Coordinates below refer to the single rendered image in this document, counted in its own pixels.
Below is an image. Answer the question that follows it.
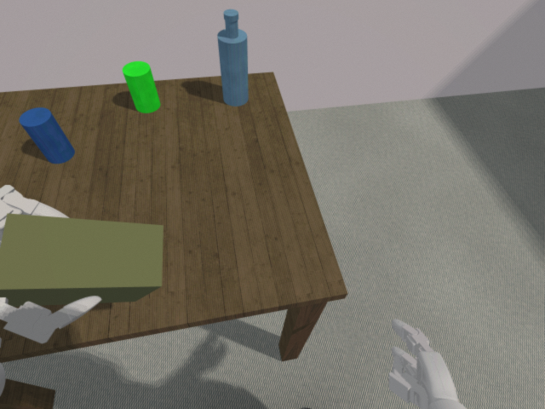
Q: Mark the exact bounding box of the table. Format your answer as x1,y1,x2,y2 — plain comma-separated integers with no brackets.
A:
0,72,348,409

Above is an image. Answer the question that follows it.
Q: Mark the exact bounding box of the sponge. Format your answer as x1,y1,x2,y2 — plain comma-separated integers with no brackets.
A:
0,213,164,307

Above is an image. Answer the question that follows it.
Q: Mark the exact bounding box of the robot right hand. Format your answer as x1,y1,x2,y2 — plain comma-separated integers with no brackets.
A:
389,319,459,409

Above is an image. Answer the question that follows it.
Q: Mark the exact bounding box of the robot left hand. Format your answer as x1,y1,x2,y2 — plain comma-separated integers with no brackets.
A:
0,185,102,343

